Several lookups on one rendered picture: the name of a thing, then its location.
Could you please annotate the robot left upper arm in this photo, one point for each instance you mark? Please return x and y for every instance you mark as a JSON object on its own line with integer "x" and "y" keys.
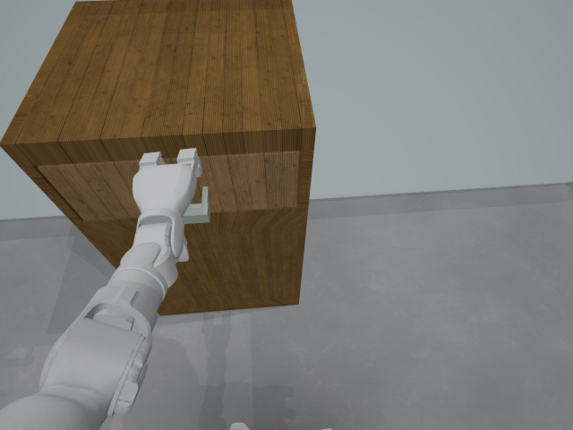
{"x": 97, "y": 372}

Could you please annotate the drawer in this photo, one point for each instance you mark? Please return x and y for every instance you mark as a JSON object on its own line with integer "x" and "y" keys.
{"x": 237, "y": 182}

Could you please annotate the handle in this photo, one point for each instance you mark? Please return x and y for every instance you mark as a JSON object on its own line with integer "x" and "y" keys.
{"x": 199, "y": 212}

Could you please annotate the left robot hand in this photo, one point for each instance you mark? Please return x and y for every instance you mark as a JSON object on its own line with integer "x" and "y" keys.
{"x": 161, "y": 186}

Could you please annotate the left robot forearm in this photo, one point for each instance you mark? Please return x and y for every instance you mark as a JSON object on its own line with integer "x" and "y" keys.
{"x": 131, "y": 299}

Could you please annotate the cabinet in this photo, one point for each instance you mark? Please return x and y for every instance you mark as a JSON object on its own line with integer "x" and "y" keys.
{"x": 128, "y": 77}

